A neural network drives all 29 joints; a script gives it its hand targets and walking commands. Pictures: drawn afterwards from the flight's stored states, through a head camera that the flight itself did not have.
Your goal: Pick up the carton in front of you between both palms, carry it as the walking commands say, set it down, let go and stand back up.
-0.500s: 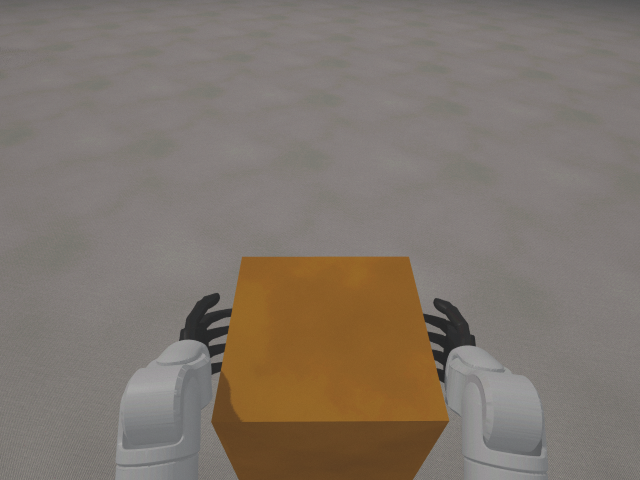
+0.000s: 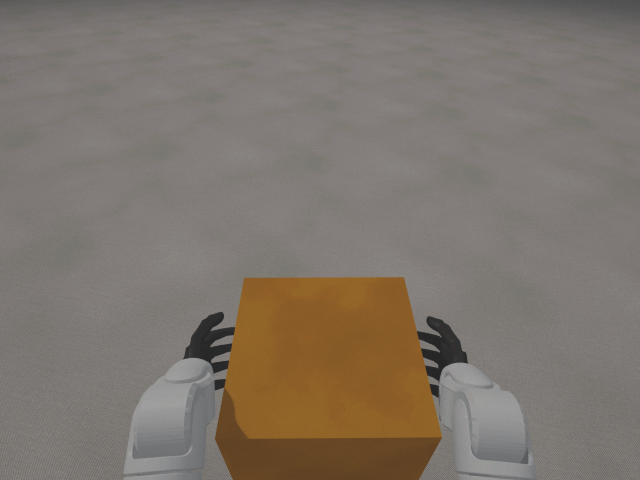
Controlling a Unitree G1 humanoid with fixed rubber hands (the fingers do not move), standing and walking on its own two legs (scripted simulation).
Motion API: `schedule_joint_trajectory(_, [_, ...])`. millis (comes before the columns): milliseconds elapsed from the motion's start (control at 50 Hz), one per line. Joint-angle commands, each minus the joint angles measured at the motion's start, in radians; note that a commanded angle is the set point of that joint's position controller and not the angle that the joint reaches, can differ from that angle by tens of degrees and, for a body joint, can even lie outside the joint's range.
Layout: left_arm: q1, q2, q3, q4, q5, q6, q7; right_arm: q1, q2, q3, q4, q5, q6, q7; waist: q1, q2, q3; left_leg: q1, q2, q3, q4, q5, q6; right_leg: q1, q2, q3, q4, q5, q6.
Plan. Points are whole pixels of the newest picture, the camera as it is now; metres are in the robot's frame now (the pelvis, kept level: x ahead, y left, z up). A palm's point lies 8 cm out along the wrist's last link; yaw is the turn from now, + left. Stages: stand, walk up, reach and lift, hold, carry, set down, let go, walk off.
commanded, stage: carry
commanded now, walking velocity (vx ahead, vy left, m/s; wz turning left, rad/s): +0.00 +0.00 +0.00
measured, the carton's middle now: (324, 396) +0.27 +0.00 -0.01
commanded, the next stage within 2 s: hold in 0.86 s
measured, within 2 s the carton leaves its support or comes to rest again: neither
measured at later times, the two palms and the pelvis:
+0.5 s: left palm (204, 376) +0.27 +0.15 +0.03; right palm (441, 380) +0.27 -0.15 +0.03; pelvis -0.02 +0.00 +0.00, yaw +0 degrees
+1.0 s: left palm (193, 387) +0.25 +0.16 +0.04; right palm (436, 385) +0.26 -0.14 +0.04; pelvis -0.02 +0.00 +0.01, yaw +4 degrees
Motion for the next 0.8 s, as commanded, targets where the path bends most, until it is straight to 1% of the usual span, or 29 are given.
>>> schedule_joint_trajectory(0, [-0.45,-0.858,-0.649,-0.053,-0.316,-0.073,-0.232,-0.468,0.85,0.647,-0.058,0.319,-0.078,0.239,-0.001,-0.003,-0.171,-0.027,0.124,-0.114,-0.108,0.161,0.008,0.13,-0.093,0.114,-0.062,0.108,-0.001])
schedule_joint_trajectory(100, [-0.438,-0.813,-0.58,0.021,-0.249,-0.164,-0.227,-0.458,0.803,0.575,0.019,0.253,-0.171,0.235,-0.001,-0.001,-0.162,-0.043,0.124,-0.115,-0.113,0.138,0.009,0.121,-0.093,0.114,-0.065,0.093,0.002])
schedule_joint_trajectory(180, [-0.467,-0.796,-0.512,0.106,-0.198,-0.25,-0.224,-0.485,0.786,0.506,0.101,0.199,-0.256,0.232,-0.001,-0.002,-0.159,-0.052,0.124,-0.117,-0.119,0.118,0.011,0.118,-0.091,0.115,-0.07,0.079,0.002])
schedule_joint_trajectory(280, [-0.525,-0.816,-0.43,0.238,-0.14,-0.368,-0.229,-0.542,0.805,0.427,0.227,0.141,-0.374,0.236,-0.001,-0.003,-0.173,-0.053,0.121,-0.117,-0.119,0.105,0.013,0.121,-0.089,0.116,-0.073,0.071,-0.001])
schedule_joint_trajectory(360, [-0.568,-0.879,-0.426,0.292,-0.131,-0.433,-0.242,-0.588,0.865,0.423,0.28,0.132,-0.44,0.25,0.0,-0.004,-0.2,-0.041,0.119,-0.119,-0.11,0.117,0.015,0.129,-0.088,0.117,-0.068,0.082,-0.003])
schedule_joint_trajectory(420, [-0.565,-0.913,-0.453,0.287,-0.143,-0.441,-0.248,-0.589,0.899,0.453,0.274,0.147,-0.449,0.257,0.0,-0.004,-0.223,-0.028,0.12,-0.118,-0.098,0.145,0.015,0.135,-0.09,0.116,-0.059,0.102,-0.002])
schedule_joint_trajectory(500, [-0.524,-0.921,-0.507,0.229,-0.176,-0.404,-0.247,-0.551,0.907,0.508,0.216,0.182,-0.41,0.256,0.0,-0.003,-0.239,-0.014,0.122,-0.115,-0.081,0.191,0.013,0.138,-0.095,0.114,-0.047,0.139,-0.001])
schedule_joint_trajectory(580, [-0.492,-0.887,-0.492,0.223,-0.169,-0.37,-0.243,-0.514,0.874,0.492,0.211,0.173,-0.376,0.251,0.0,-0.003,-0.228,-0.018,0.123,-0.112,-0.076,0.211,0.012,0.133,-0.095,0.113,-0.041,0.158,-0.002])
schedule_joint_trajectory(700, [-0.522,-0.89,-0.5,0.209,-0.178,-0.372,-0.244,-0.541,0.876,0.495,0.198,0.178,-0.379,0.251,0.0,-0.005,-0.202,-0.031,0.124,-0.116,-0.089,0.189,0.014,0.123,-0.093,0.115,-0.049,0.138,0.0])
schedule_joint_trajectory(780, [-0.525,-0.894,-0.506,0.205,-0.181,-0.373,-0.244,-0.543,0.879,0.5,0.195,0.182,-0.38,0.251,0.001,-0.003,-0.212,-0.024,0.124,-0.116,-0.089,0.196,0.015,0.129,-0.092,0.115,-0.047,0.14,0.001])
